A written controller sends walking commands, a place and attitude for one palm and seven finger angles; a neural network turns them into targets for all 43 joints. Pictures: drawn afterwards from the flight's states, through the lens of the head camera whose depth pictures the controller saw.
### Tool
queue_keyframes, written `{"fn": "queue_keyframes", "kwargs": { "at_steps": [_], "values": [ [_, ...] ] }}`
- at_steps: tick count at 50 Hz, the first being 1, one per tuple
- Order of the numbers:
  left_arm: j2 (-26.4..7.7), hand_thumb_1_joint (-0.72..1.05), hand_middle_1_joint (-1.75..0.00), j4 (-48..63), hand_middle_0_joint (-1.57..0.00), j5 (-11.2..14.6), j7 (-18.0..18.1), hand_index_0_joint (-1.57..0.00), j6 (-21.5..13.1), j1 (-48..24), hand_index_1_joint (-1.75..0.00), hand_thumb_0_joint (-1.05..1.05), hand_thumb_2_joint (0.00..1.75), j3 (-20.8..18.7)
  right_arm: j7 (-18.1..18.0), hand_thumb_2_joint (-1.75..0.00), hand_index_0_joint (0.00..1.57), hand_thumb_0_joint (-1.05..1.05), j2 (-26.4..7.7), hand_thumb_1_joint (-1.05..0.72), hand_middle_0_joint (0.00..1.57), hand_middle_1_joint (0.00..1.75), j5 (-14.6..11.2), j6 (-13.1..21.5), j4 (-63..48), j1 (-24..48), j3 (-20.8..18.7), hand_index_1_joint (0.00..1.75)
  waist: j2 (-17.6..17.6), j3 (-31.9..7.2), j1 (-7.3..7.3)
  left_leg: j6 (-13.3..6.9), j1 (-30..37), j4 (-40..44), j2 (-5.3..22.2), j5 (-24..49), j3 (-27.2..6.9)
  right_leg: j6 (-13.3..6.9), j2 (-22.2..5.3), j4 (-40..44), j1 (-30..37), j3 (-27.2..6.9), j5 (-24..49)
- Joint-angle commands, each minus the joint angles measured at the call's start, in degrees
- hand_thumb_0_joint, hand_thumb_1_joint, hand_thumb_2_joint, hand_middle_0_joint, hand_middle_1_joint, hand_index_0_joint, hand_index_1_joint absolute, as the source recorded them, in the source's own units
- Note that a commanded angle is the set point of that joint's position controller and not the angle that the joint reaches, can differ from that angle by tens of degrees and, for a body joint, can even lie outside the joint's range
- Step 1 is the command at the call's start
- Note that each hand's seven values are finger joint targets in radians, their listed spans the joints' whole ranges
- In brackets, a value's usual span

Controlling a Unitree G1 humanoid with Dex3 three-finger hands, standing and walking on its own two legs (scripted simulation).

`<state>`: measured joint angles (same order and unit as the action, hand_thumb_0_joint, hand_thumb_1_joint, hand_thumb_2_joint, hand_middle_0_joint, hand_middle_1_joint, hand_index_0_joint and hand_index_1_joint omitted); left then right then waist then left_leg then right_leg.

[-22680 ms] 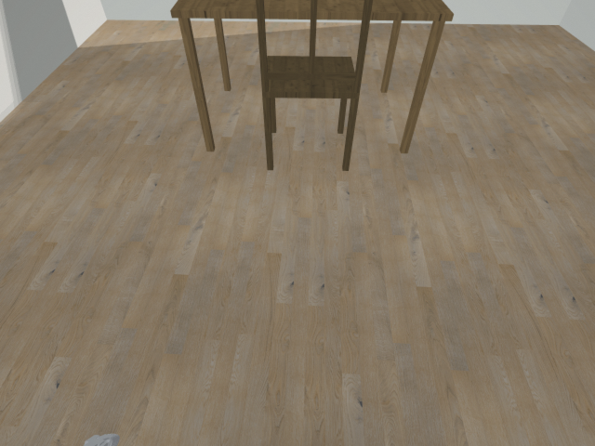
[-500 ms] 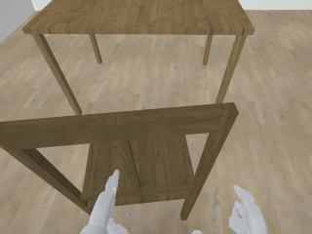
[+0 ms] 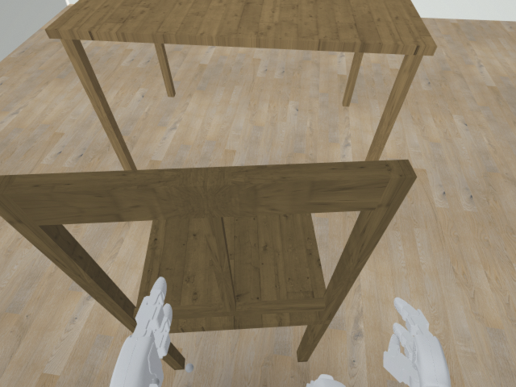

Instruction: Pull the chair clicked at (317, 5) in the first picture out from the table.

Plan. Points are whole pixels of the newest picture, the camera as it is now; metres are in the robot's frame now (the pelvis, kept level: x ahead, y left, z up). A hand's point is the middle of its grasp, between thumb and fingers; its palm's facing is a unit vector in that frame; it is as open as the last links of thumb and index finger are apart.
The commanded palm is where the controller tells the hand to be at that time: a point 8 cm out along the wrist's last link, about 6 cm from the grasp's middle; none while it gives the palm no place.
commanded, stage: draw the hand back to the body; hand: left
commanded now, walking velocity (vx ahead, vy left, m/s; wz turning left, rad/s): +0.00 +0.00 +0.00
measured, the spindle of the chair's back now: (222, 270) +0.30 +0.08 +0.00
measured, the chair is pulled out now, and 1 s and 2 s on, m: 0.61 0.61 0.61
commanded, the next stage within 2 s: step back with the hand held close in 1.44 s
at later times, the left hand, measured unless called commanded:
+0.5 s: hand (106, 339) +0.17 +0.17 +0.12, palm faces +0.16 -0.94 -0.30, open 16.7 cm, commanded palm +0.12 +0.22 +0.15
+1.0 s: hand (4, 301) +0.18 +0.25 +0.19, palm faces +0.43 -0.78 -0.46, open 9.3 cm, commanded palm +0.14 +0.29 +0.24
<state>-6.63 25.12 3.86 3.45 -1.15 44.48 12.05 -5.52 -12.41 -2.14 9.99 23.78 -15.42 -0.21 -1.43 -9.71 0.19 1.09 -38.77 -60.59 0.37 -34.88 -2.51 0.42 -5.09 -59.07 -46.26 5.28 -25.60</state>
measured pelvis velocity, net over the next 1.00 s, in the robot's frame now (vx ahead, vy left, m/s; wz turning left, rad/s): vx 0.01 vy -0.01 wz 0.00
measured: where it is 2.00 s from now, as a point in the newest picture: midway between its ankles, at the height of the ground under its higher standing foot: outside the picture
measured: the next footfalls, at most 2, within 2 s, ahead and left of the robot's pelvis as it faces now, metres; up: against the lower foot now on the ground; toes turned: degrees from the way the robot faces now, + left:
none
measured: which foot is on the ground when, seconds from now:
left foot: down 0.00-1.00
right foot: down 0.00-1.00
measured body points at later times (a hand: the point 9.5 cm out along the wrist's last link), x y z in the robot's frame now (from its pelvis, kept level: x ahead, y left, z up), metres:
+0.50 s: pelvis +0.00 +0.00 +0.03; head +0.01 -0.02 +0.48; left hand +0.15 +0.22 +0.14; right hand +0.18 -0.23 -0.05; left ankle -0.05 +0.13 -0.67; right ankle +0.03 -0.13 -0.67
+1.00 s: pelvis +0.01 -0.01 +0.07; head +0.00 -0.04 +0.51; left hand +0.15 +0.29 +0.21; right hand +0.22 -0.22 -0.01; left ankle -0.05 +0.13 -0.67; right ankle +0.03 -0.13 -0.67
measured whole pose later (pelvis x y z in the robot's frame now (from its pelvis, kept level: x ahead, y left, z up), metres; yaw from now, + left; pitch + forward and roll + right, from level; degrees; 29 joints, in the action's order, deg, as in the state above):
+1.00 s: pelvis +0.01 -0.01 +0.07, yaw +0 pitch -3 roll -1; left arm -20.1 23.4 3.2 9.6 0.8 33.0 -14.4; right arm -6.0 -12.8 -1.0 13.6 36.9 -10.8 1.2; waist -5.3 1.1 -4.7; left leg 1.9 -3.8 -28.5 2.1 -21.4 -2.6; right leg -0.2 -2.5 -29.6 -11.6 7.0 -14.5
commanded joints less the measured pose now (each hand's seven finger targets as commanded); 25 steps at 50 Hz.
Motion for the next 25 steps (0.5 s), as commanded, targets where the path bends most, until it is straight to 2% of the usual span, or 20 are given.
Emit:
{"fn": "queue_keyframes", "kwargs": {
  "at_steps": [1,3,4,6,7,8,10,11,12,14,18,19,20,21,22,25],
  "values": [
    [-1.4,-0.55,0.0,13.4,0.0,1.2,-2.2,0.0,-16.9,0.3,0.0,0.0,0.2,-2.7,1.7,-0.9,0.2,0.0,-5.1,-0.9,0.2,0.3,-0.2,4.2,-6.6,4.5,-3.2,0.3,1.0,-5.3,0.15,-0.2,-4.8,6.3,-1.9,20.3,1.0,-1.6,2.7,4.1,8.8,0.3,12.6],
    [-3.1,-0.55,0.0,11.7,0.0,0.9,-4.5,0.0,-22.1,-0.4,0.0,0.0,0.2,-4.1,2.7,-0.9,0.2,0.0,-4.9,-0.9,0.2,0.3,-0.1,3.9,-5.6,5.4,-3.9,0.3,2.8,-5.6,0.34,-0.3,-7.6,4.2,-1.5,18.9,1.1,-1.5,2.4,2.6,7.9,-0.7,12.2],
    [-4.1,-0.55,0.0,10.4,0.0,1.1,-5.7,0.0,-22.5,1.9,0.0,0.0,0.2,-5.5,3.1,-0.9,0.2,0.0,-5.0,-0.9,0.2,0.3,-0.2,3.3,-6.2,6.0,-4.0,0.3,1.9,-6.4,-0.28,-0.4,-7.7,4.7,-1.5,17.9,1.4,-1.6,2.3,2.9,9.0,-1.2,11.0],
    [-5.9,-0.55,0.0,10.2,0.0,1.6,-7.4,0.0,-19.4,4.5,0.0,0.0,0.2,-7.6,3.1,-0.9,0.2,0.0,-5.2,-0.9,0.2,0.3,-1.0,1.7,-8.0,7.4,-4.0,0.3,0.4,-6.9,-1.27,-0.7,-6.5,6.8,-1.4,16.1,1.7,-1.6,2.2,5.0,12.0,-1.8,8.6],
    [-5.9,-0.55,0.0,12.7,0.0,2.7,-8.0,0.0,-17.6,3.2,0.0,0.0,0.2,-7.9,2.8,-0.9,0.2,0.0,-5.1,-0.9,0.2,0.3,-1.4,1.0,-8.9,7.1,-3.7,0.3,0.6,-7.7,-0.75,-0.9,-5.4,7.7,-1.5,15.3,1.9,-1.4,2.2,6.3,13.5,-1.9,8.0],
    [-7.1,-0.55,0.0,14.1,0.0,3.8,-8.1,0.0,-15.8,3.1,0.0,0.0,0.2,-10.3,2.2,-0.9,0.2,0.0,-4.8,-0.9,0.2,0.3,-1.8,0.4,-9.2,7.5,-3.7,0.3,2.0,-7.5,-0.91,-1.0,-5.2,8.4,-1.4,14.8,1.7,-1.3,2.3,7.3,14.7,-1.8,7.5],
    [-7.4,-0.55,0.0,18.1,0.0,5.7,-7.8,0.0,-14.0,1.7,0.0,0.0,0.2,-12.0,1.1,-0.9,0.2,0.0,-4.5,-0.9,0.2,0.3,-2.0,0.1,-9.7,7.5,-3.3,0.3,3.2,-7.7,-0.73,-1.3,-3.9,9.3,-1.3,15.5,1.5,-1.0,2.4,8.4,16.3,-1.4,8.5],
    [-8.8,-0.55,0.0,19.7,0.0,6.6,-7.3,0.0,-13.8,0.9,0.0,0.0,0.2,-13.8,0.7,-0.9,0.2,0.0,-4.4,-0.9,0.2,0.3,-2.2,0.3,-9.5,7.6,-3.2,0.3,2.3,-8.4,-0.87,-1.3,-3.3,9.5,-1.3,16.4,1.3,-1.1,2.4,8.9,17.3,-1.5,9.5],
    [-8.6,-0.55,0.0,20.8,0.0,7.1,-6.9,0.0,-14.0,0.4,0.0,0.0,0.2,-14.4,0.5,-0.9,0.2,0.0,-4.2,-0.9,0.2,0.3,-2.1,0.7,-9.0,6.9,-3.0,0.3,1.9,-8.0,-0.78,-1.2,-2.5,10.0,-1.4,17.2,1.3,-1.0,2.4,9.2,17.5,-1.0,10.3],
    [-7.4,-0.51,-0.01,19.7,-0.01,7.9,-6.7,-0.01,-14.5,-0.1,-0.01,0.0,0.22,-13.9,0.2,-0.9,0.2,0.0,-4.2,-0.9,0.2,0.3,-2.2,1.7,-7.7,6.2,-2.7,0.3,3.2,-5.9,-0.03,-1.2,-1.2,10.9,-1.2,18.1,0.8,-0.8,2.7,10.3,16.8,-0.3,11.2],
    [-9.3,-0.37,-0.04,15.7,-0.02,8.5,-8.6,-0.02,-14.3,-1.0,-0.04,0.0,0.29,-16.7,0.0,-0.9,0.2,0.0,-4.8,-0.9,0.2,0.3,-2.2,3.6,-5.4,6.3,-2.7,0.3,3.5,-3.7,0.29,-1.1,1.1,12.9,-0.9,17.5,0.6,-0.4,2.3,13.1,18.2,-0.3,10.5],
    [-19.3,-0.33,-0.05,14.1,-0.03,0.1,-1.3,-0.03,-8.6,2.7,-0.05,0.0,0.31,-22.1,-1.2,-0.9,0.2,0.0,-4.5,-0.9,0.2,0.3,-0.7,1.9,-5.8,5.1,-2.7,0.3,0.0,-6.0,-3.61,-0.6,3.7,17.2,1.1,18.2,1.1,-2.0,0.5,15.2,24.7,-2.4,10.3],
    [-13.4,-0.3,-0.05,17.0,-0.04,-0.6,1.2,-0.04,-6.2,2.7,-0.05,0.0,0.32,-18.6,-1.5,-0.9,0.2,0.0,-3.8,-0.9,0.2,0.3,-0.6,1.5,-6.9,4.7,-1.9,0.3,-0.2,-2.7,-1.94,-0.4,5.0,18.8,0.6,18.2,1.2,-1.8,0.3,16.3,25.0,-1.3,11.3],
    [-13.7,-0.26,-0.06,16.2,-0.04,-1.2,2.8,-0.04,-4.4,2.1,-0.06,0.0,0.34,-19.1,-1.6,-0.9,0.2,0.0,-3.9,-0.9,0.2,0.3,-0.6,1.1,-5.8,5.7,-2.0,0.3,-0.2,-1.5,-2.17,-0.3,5.7,19.7,0.9,18.7,0.8,-2.0,0.5,17.3,26.0,-1.1,11.5],
    [-11.9,-0.22,-0.07,16.1,-0.04,-1.7,3.6,-0.04,-3.5,2.3,-0.07,0.0,0.36,-17.4,-1.8,-0.9,0.2,0.0,-3.8,-0.9,0.2,0.3,-0.5,0.8,-5.5,5.7,-1.6,0.3,-0.2,-0.2,-1.77,-0.5,7.6,20.4,0.8,20.1,1.0,-1.8,0.5,17.8,26.4,-0.8,13.0],
    [-14.6,-0.12,-0.09,18.0,-0.06,-2.1,5.7,-0.06,-2.4,-2.3,-0.09,0.0,0.41,-19.1,-2.2,-0.9,0.2,0.0,-4.4,-0.9,0.2,0.3,0.0,1.0,-4.3,7.0,-1.2,0.3,0.0,1.9,-1.73,-0.7,11.7,23.6,1.1,20.8,0.8,-1.6,0.5,21.2,29.1,-0.4,14.0]
  ]
}}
